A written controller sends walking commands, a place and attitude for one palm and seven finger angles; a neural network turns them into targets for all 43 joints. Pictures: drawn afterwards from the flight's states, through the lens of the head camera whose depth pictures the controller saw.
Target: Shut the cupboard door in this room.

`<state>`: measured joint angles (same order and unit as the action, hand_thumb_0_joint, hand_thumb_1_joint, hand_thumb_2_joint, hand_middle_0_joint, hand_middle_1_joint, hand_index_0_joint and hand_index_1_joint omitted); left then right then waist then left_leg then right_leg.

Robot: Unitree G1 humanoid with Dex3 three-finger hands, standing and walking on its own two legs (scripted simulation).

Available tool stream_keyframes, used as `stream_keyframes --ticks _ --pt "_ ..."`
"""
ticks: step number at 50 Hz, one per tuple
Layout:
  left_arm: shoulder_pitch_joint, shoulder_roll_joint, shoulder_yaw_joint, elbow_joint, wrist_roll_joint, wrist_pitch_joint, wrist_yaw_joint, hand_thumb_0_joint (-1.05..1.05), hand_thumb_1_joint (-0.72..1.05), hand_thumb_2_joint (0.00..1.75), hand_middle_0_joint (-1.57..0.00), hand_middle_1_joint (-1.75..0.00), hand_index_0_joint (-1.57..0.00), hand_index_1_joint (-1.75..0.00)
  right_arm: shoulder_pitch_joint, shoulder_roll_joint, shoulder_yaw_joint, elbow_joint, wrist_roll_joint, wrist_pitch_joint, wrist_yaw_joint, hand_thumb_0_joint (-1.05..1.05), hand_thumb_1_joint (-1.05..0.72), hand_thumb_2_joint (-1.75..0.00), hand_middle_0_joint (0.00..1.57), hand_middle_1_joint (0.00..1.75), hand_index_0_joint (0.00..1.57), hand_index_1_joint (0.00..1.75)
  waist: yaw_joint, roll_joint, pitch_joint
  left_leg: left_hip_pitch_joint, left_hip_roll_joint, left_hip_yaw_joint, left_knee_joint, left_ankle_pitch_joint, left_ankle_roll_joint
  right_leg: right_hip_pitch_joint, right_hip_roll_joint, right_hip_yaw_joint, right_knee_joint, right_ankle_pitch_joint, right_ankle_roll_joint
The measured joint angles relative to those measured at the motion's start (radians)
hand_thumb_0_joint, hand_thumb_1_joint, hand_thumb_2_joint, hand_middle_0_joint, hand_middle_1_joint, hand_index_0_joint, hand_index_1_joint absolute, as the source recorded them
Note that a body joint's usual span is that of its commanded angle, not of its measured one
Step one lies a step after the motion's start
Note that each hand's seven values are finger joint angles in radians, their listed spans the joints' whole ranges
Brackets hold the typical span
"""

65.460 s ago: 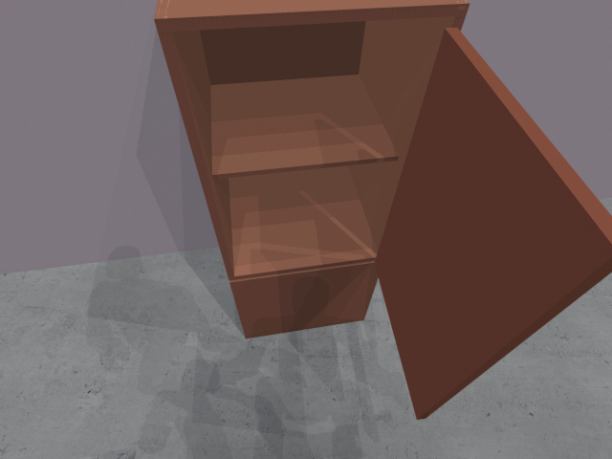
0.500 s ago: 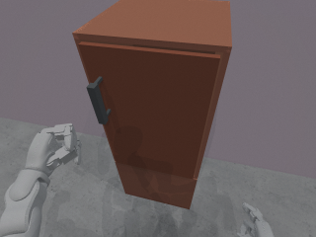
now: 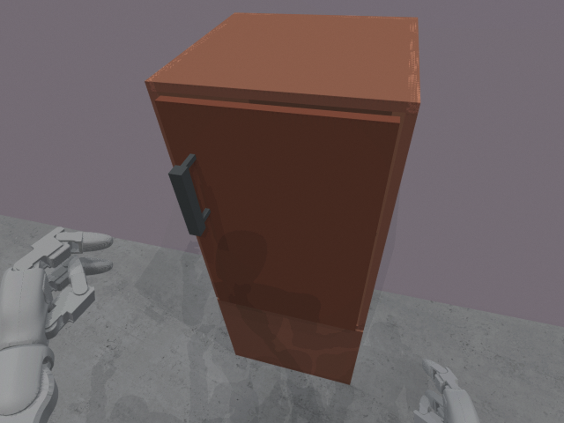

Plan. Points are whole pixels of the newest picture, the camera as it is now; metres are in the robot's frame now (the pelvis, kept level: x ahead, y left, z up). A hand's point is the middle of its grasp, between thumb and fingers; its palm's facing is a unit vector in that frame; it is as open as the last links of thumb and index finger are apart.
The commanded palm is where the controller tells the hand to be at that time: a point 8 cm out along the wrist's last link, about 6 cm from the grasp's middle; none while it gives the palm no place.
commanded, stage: draw the hand back to the body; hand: left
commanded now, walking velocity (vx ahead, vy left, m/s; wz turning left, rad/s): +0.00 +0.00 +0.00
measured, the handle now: (194, 195) +0.47 +0.22 +0.07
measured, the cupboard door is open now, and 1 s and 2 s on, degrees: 0 0 0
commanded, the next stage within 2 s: step back with the hand held close in 0.60 s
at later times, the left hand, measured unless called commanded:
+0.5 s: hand (80, 293) +0.21 +0.26 +0.15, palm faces +0.45 -0.80 -0.40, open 7.3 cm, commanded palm +0.16 +0.29 +0.18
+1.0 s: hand (70, 304) +0.19 +0.26 +0.15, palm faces +0.38 -0.79 -0.48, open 7.4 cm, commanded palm +0.14 +0.30 +0.18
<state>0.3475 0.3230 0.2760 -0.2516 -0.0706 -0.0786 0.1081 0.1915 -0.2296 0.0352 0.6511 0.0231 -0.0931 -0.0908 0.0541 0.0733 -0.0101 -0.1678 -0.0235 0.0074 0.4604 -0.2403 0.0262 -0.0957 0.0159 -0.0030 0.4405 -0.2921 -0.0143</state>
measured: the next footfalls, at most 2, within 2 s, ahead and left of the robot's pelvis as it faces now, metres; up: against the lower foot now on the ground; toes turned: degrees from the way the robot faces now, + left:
right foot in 1.96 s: -0.20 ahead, -0.10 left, +0.00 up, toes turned +5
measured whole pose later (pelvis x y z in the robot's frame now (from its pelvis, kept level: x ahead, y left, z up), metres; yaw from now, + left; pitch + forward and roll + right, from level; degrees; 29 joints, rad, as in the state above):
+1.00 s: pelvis +0.00 +0.00 +0.00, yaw +0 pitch +1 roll -1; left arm 0.54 0.39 0.36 -0.42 -0.06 -0.11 0.11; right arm 0.18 -0.26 -0.02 0.59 0.03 0.06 -0.09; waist 0.02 0.07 -0.04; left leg -0.27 -0.01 0.01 0.49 -0.24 0.03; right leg -0.18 0.03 0.00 0.44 -0.28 -0.01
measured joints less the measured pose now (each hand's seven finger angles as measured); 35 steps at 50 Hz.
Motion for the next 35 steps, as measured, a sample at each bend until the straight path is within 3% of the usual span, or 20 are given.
stream_keyframes --ticks 11,18,26,35 --pt "0.116 0.029 0.057 -0.125 -0.001 0.016 -0.014 0.02 0.89 0.9 -0.45 -0.56 -0.44 -0.56 -0.012 0.008 -0.009 -0.02 -0.006 0.018 0.013 0.01 -0.9 -0.89 0.2 0.3 0.2 0.3 0.013 -0.012 -0.009 0.028 0.002 0.002 -0.02 -0.015 -0.003 0.033 0.002 0.003 -0.031 -0.008 -0.002" --pt "0.122 0.022 0.08 -0.134 -0.002 0.023 -0.005 0.02 0.89 0.9 -0.29 -0.39 -0.29 -0.39 -0.015 -0.001 -0.018 -0.021 -0.008 0.034 0.013 0.01 -0.9 -0.89 0.2 0.3 0.2 0.3 0.022 -0.004 -0.005 0.029 0.0 -0.004 -0.024 -0.016 -0.003 0.036 0.0 -0.003 -0.035 -0.011 -0.003" --pt "0.116 0.011 0.051 -0.135 0.002 0.043 -0.005 0.02 0.89 0.9 -0.23 -0.32 -0.22 -0.32 -0.009 0.005 -0.017 -0.017 -0.009 0.045 0.007 0.01 -0.9 -0.89 0.2 0.3 0.2 0.3 0.017 -0.012 -0.004 0.029 0.002 -0.006 -0.03 -0.012 -0.008 0.033 0.002 -0.005 -0.034 -0.012 -0.007" --pt "0.124 0.033 0.073 -0.141 -0.004 0.026 -0.008 0.02 0.88 0.9 -0.22 -0.3 -0.21 -0.3 -0.004 0.008 -0.017 -0.015 -0.006 0.05 0.008 0.01 -0.9 -0.89 0.2 0.3 0.2 0.3 0.007 -0.006 -0.01 0.039 0.01 -0.004 -0.032 -0.011 -0.013 0.041 0.01 -0.002 -0.038 -0.007 -0.013"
